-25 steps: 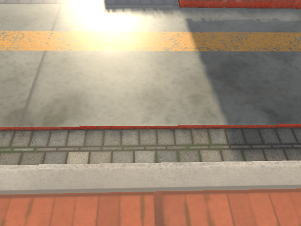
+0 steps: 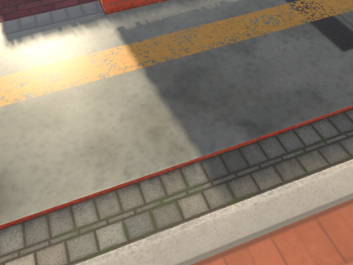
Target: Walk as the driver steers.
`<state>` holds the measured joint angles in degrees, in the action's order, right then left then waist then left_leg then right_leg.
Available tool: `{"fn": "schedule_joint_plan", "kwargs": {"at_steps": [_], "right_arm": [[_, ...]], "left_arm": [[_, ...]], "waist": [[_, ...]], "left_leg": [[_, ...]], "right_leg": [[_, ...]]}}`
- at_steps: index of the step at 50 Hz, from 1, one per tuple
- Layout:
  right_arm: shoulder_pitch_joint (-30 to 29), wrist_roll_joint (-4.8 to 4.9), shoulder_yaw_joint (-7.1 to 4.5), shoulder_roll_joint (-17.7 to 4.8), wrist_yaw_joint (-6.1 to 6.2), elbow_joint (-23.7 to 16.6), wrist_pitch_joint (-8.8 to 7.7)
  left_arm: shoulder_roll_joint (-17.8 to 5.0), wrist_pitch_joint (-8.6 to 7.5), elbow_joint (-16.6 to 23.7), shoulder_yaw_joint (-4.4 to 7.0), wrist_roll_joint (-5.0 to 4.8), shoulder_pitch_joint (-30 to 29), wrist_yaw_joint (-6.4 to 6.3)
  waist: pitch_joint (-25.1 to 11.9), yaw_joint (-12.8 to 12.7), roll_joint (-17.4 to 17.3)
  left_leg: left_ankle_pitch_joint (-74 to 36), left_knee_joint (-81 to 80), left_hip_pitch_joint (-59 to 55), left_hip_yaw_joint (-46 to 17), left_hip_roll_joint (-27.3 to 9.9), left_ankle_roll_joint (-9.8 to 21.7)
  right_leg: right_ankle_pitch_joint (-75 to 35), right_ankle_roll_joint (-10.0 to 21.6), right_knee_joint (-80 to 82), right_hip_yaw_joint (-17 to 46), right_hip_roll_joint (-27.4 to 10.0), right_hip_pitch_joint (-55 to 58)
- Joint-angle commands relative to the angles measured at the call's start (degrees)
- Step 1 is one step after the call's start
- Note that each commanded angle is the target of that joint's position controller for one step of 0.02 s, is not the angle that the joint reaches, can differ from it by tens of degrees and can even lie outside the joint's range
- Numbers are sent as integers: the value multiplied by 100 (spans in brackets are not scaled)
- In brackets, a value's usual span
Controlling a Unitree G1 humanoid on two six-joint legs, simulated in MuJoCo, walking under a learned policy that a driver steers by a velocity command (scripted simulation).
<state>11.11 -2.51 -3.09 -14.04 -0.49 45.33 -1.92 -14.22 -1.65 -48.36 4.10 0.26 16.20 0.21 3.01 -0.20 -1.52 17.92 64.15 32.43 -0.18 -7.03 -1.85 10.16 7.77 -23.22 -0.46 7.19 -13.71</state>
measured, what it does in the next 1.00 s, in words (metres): walks ahead: left foot, then right foot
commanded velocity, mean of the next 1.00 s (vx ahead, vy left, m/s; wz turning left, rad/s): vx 0.50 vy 0.00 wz -0.23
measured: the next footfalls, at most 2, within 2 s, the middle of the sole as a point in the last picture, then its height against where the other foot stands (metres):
left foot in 0.36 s outside the picture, level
right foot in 0.92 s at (228, 230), level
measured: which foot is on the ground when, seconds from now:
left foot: up 0.00-0.34, down 0.36-0.92, up 0.94-1.00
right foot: down 0.00-0.38, up 0.40-0.90, down 0.92-1.00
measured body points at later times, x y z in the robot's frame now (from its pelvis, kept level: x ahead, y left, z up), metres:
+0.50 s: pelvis +0.28 +0.04 -0.01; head +0.30 +0.06 +0.44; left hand +0.37 +0.31 -0.14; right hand +0.36 -0.24 -0.11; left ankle +0.34 +0.11 -0.74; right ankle +0.14 -0.05 -0.65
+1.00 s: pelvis +0.51 -0.04 -0.02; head +0.54 -0.05 +0.43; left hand +0.72 +0.18 -0.12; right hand +0.46 -0.30 -0.16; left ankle +0.38 +0.10 -0.67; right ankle +0.55 -0.13 -0.74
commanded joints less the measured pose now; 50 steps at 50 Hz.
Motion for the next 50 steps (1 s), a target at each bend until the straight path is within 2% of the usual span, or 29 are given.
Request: {"fn": "schedule_joint_plan", "kwargs": {"at_steps": [1, 3, 8, 13, 14, 16, 17, 18, 19, 20, 21, 22, 23, 25, 28, 31, 34, 37, 38, 40, 42, 43, 44, 45, 46, 47, 48, 49, 50], "right_arm": [[202, -23, -99, -424, -12, -299, 128], [-292, -16, -101, -472, 4, -482, 144], [-1094, 16, -57, -466, -37, -795, 96], [-1660, 66, 20, -438, -143, -1090, -13], [-1564, 83, 16, -463, -150, -1106, -33], [-944, 103, -47, -630, -92, -932, -74], [-305, 107, -104, -731, -31, -736, -107], [518, 78, -169, -887, 34, -519, -176], [1520, -14, -232, -1276, 118, -479, -224], [1457, 0, -350, -1730, 79, -345, -155], [1064, 173, -255, -1175, 25, -413, -88], [585, 192, -148, -765, 2, -499, -96], [395, 136, -90, -598, -23, -474, -129], [447, 142, -45, -527, -24, -311, -231], [779, 241, -62, -618, -71, -89, -372], [1146, 313, -79, -681, -50, 113, -363], [1329, 347, -36, -616, -20, 223, -339], [1554, 316, -7, -668, 48, 357, -332], [1670, 300, -40, -790, 63, 374, -307], [1739, 229, -38, -782, 70, 422, -239], [1643, 196, -63, -853, 88, 431, -215], [1542, 137, -92, -940, 132, 444, -231], [1159, 145, -103, -956, 150, 341, -227], [1049, 171, -116, -963, 135, 292, -190], [945, 207, -125, -980, 118, 272, -157], [1152, 231, -97, -808, 108, 189, -154], [2123, 251, 40, -85, 35, 231, -124], [1690, 151, -88, -685, 84, 243, -119], [1223, 189, -150, -815, 73, 120, -123]], "left_arm": [[-852, -146, 334, 188, -20, 266, -12], [-859, -150, 303, 185, -30, 545, -12], [-882, -151, 290, 188, -24, 1041, -40], [-850, -157, 233, 128, 39, 1355, -108], [-911, -162, 241, 132, 52, 1298, -125], [-1032, -174, 278, 146, 81, 1061, -137], [-1089, -183, 275, 150, 87, 983, -126], [-1035, -196, 294, 126, 61, 912, -90], [-646, -228, 474, 22, 45, 1074, -68], [-461, -218, 414, 18, -101, 1961, -37], [-852, -175, 299, 56, 129, 1563, -67], [-844, -177, 396, 56, 130, 942, -15], [-738, -177, 476, 18, 115, 618, 22], [-608, -66, 451, -16, 154, 641, 76], [-561, 44, 475, -32, 175, 503, 97], [-458, 85, 668, -82, 174, -220, 104], [-351, 47, 876, -149, 143, -900, 110], [-228, 5, 1016, -220, 133, -1558, 150], [-256, 5, 1002, -207, 123, -1554, 176], [-338, -11, 1017, -196, 125, -1726, 183], [-363, -12, 1047, -192, 130, -1852, 163], [-510, -42, 907, -123, 181, -1437, 148], [-631, -74, 754, -80, 178, -991, 116], [-715, -91, 473, -32, 199, -313, 83], [-727, -137, 178, 15, 247, 551, 48], [-1165, -187, -16, 145, 314, 1256, -3], [-1315, -192, 67, 167, 231, 1079, 20], [-1070, -187, 83, 125, -62, 906, 75], [-870, -221, 190, 49, -33, 330, 97]], "waist": [[-297, 87, 269], [-115, -71, 328], [-106, -363, 413], [78, -540, 533], [90, -462, 599], [-46, -159, 700], [-324, 130, 586], [-848, 520, 310], [-1786, 796, -387], [-2123, 274, -1727], [-1300, 234, -643], [-604, 193, -110], [-332, 129, 73], [-277, -72, -278], [-291, -136, -376], [-92, -14, -309], [-19, 87, -231], [46, 287, -264], [-7, 317, -331], [32, 308, -262], [154, 294, -261], [-20, 53, -411], [-187, -231, -271], [-532, -426, -193], [-793, -778, -70], [-1103, -927, 673], [-1642, -257, 1696], [-1240, -450, 1040], [-564, -221, 686]], "left_leg": [[-517, -411, 476, -12, -22, -130], [-902, -910, 845, -47, 8, -192], [-1609, -1843, 1109, -135, 227, -157], [-1578, -2833, 625, 83, 495, 113], [-1477, -3020, 322, 88, 542, 209], [-1066, -3351, -683, 136, 730, 431], [-923, -3560, -1419, 216, 898, 548], [-1040, -3761, -2568, 28, 675, 719], [-160, -3783, -3943, -1611, -730, 1032], [140, -4635, -4889, -4370, -1763, 1751], [868, -4831, -4221, -4387, -1555, 1686], [591, -4886, -3416, -3328, -1316, 1569], [-243, -4993, -2898, -2626, -1032, 1445], [-1489, -5097, -2457, -1782, -645, 1234], [-2186, -5315, -2463, -1284, -478, 1259], [-2611, -5562, -2658, -924, -396, 1301], [-3063, -5640, -2702, -535, -178, 1216], [-3300, -5603, -2846, -371, -60, 1137], [-3223, -5559, -3145, -468, -187, 1216], [-3363, -5442, -3563, -502, -412, 1328], [-3582, -5359, -3452, -368, -412, 1297], [-4420, -4993, -3661, -392, -701, 1287], [-5015, -4537, -3662, -175, -597, 1164], [-5484, -3752, -3511, -64, -436, 1100], [-5411, -2583, -3038, -6, -246, 1037], [-3682, -763, -1969, 227, 180, 873], [1442, 1245, -20, 213, 1067, 609], [1332, 1306, 672, -336, 1022, 704], [805, 932, 622, -539, 706, 707]], "right_leg": [[-1382, 851, 1159, 1648, -1465, 409], [-1195, 810, 1250, 1790, -1449, 586], [-1445, 693, 1021, 1981, -1412, 1205], [-2260, 520, 768, 1979, -1494, 1485], [-2378, 438, 723, 2000, -1552, 1467], [-3107, 228, 352, 1920, -1554, 1361], [-3779, 123, -348, 1764, -1411, 1380], [-3579, -6, -1512, 1440, -1090, 1025], [-1684, -141, -3392, 1066, -719, 152], [2096, -378, -4873, 639, 287, -1649], [1742, -296, -5316, 904, -169, -2289], [1190, -308, -5147, 877, -367, -2267], [914, -326, -4862, 830, -531, -2127], [815, -407, -4425, 713, -757, -1786], [545, -496, -4041, 535, -836, -1908], [-154, -581, -3533, 278, -1083, -2510], [-812, -651, -2537, 68, -1194, -2500], [-1315, -640, -1640, -174, -1028, -2157], [-1268, -633, -1560, -129, -1030, -2237], [-1068, -587, -1508, -40, -1065, -2362], [-588, -539, -1329, -220, -905, -1886], [-1010, -361, -1823, 60, -1030, -1644], [-542, -228, -1571, 86, -937, -1271], [-184, -105, -1316, -65, -682, -390], [-276, 32, -785, -134, -549, 701], [-780, 362, -408, 749, -1383, 1913], [-1031, 1143, -264, 2910, -2766, 3261], [-940, 1225, 217, 3283, -2672, 2674], [-961, 1082, 511, 2642, -2544, 1867]]}}
Velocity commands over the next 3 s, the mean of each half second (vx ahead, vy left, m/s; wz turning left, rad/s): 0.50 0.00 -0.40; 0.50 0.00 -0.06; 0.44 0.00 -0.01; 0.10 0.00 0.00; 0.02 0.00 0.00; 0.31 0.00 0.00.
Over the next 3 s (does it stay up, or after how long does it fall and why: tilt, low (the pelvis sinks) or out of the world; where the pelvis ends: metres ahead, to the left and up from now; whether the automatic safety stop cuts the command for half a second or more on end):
stays up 0.90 -0.09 -0.18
